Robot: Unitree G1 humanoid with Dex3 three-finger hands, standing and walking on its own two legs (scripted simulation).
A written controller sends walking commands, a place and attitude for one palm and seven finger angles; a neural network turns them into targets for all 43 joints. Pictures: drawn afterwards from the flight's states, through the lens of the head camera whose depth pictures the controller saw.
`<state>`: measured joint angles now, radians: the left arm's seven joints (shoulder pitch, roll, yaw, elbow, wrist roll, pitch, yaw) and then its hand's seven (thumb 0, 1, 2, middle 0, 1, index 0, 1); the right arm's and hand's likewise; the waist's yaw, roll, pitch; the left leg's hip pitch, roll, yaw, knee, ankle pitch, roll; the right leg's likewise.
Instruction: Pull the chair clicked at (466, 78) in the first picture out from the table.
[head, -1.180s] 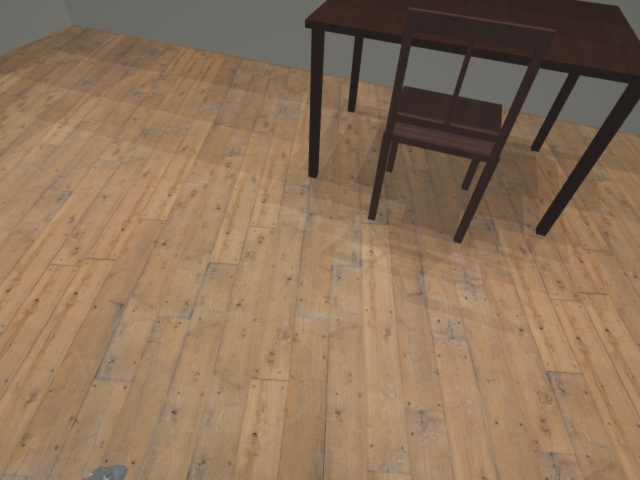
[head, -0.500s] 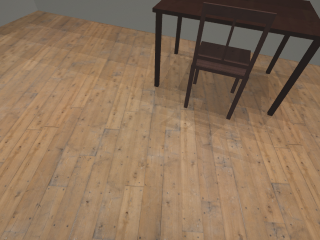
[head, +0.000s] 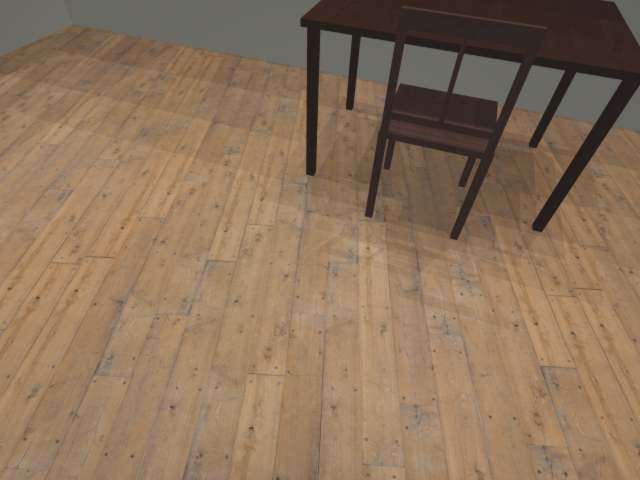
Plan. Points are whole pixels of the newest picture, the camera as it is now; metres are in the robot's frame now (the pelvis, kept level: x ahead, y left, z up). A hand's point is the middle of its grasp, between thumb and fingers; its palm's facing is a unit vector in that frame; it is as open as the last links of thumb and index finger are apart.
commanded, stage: look at it before walking up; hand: left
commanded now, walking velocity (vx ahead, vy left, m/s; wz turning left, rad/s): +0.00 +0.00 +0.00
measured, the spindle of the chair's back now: (452, 82) +1.31 -0.36 -0.10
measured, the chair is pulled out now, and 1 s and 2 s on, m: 0.00 0.00 0.00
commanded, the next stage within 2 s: walk to a spot facing it in 0.26 s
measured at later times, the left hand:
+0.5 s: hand out of the picture +0.07 +0.24 -0.16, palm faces -0.03 -0.95 -0.33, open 7.4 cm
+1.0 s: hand out of the picture +0.07 +0.13 -0.16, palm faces -0.20 -0.96 -0.19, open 7.4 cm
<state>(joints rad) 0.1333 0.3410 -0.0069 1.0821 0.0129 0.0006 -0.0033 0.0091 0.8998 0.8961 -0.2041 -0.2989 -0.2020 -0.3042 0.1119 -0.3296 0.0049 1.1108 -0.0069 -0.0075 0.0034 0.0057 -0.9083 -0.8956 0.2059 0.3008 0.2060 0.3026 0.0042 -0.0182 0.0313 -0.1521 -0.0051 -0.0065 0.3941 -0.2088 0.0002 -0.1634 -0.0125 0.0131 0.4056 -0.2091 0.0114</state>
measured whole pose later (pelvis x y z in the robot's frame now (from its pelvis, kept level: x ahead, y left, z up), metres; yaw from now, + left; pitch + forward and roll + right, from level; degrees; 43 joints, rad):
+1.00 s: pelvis +0.08 -0.05 +0.00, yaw -17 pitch +1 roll +1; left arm 0.45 0.16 0.03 1.03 0.02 -0.04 -0.01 0.01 0.90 0.90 -0.20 -0.30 -0.20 -0.30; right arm 0.15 -0.23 -0.05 0.96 -0.02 0.00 0.02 0.01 -0.91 -0.90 0.20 0.30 0.20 0.30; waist 0.04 0.00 0.04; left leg -0.59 0.10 0.05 1.04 -0.24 -0.06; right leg -0.12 0.06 0.05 0.38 -0.27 -0.06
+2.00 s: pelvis +0.46 -0.20 -0.01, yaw -49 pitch +0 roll -1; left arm 0.20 0.21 0.07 0.97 0.02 -0.04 0.00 0.00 0.93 0.90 -0.20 -0.30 -0.20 -0.30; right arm 0.23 -0.16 -0.04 0.96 -0.02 -0.02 -0.01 0.01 -0.91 -0.90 0.20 0.30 0.20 0.30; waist -0.03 0.00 0.07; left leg -0.56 0.18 0.06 1.16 -0.32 -0.05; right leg -0.26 0.06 -0.08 0.50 -0.24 -0.08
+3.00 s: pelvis +0.62 -0.34 -0.02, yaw -60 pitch -1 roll -1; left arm 0.11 0.14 0.04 0.95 0.03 0.02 0.02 0.01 0.90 0.90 -0.21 -0.30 -0.20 -0.30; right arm 0.28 -0.15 -0.05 1.00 -0.01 0.06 0.01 0.01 -0.92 -0.90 0.20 0.30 0.20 0.30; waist -0.05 -0.02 0.04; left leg -0.40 0.10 0.13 0.89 -0.44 -0.05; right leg -0.25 -0.14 -0.27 0.60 -0.31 0.01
